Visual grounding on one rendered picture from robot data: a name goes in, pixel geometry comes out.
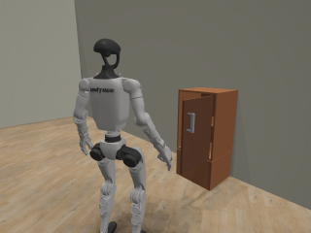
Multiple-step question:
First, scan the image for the robot right forearm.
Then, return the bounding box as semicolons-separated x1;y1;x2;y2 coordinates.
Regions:
142;113;166;152

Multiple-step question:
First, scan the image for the robot left foot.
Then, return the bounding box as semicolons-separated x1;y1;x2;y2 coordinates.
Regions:
101;221;117;233

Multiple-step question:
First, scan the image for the robot right upper arm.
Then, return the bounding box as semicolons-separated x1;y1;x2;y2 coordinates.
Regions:
121;78;148;127

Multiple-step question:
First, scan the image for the right robot hand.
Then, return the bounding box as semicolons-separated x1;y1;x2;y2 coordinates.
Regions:
157;147;173;171

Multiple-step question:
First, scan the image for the handle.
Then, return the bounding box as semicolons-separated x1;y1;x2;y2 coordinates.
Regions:
187;113;195;133

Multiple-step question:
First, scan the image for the robot right shin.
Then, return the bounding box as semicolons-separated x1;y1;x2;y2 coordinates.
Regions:
130;190;147;233

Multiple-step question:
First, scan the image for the robot left forearm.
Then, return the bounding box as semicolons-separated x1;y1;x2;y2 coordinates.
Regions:
73;116;89;141

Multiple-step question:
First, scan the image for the left robot hand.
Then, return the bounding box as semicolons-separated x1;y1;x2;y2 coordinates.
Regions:
79;136;93;156

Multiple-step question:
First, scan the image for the robot left upper arm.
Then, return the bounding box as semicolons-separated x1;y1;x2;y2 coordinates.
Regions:
73;78;92;120

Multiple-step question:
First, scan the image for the cupboard door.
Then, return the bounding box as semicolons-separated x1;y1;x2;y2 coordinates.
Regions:
180;95;214;175

